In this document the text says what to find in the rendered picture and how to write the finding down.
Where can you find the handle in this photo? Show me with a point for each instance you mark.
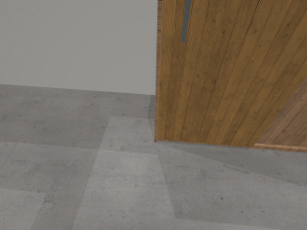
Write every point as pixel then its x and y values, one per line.
pixel 185 20

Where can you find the wardrobe door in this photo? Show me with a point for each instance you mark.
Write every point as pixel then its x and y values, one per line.
pixel 289 127
pixel 241 61

